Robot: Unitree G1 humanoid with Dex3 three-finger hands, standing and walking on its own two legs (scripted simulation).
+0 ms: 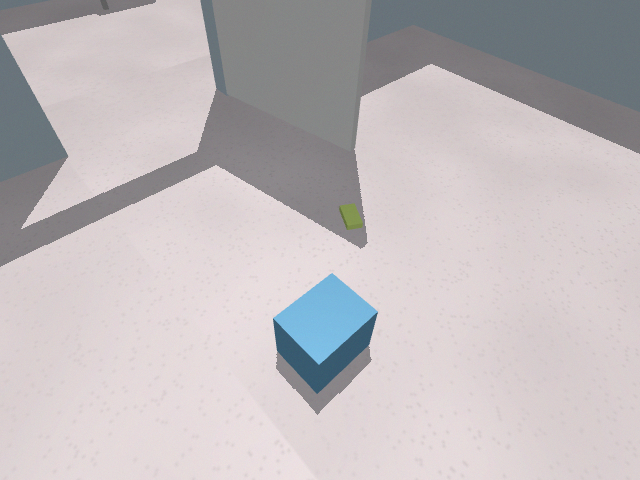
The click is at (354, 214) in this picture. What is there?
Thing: flat box
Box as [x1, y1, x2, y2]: [339, 203, 362, 229]
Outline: 354,203 340,205 339,210 347,229 362,226 362,222
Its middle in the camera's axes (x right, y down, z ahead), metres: +0.14 -0.11 +1.75
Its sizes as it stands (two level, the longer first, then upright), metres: 0.129 0.071 0.029
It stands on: the floor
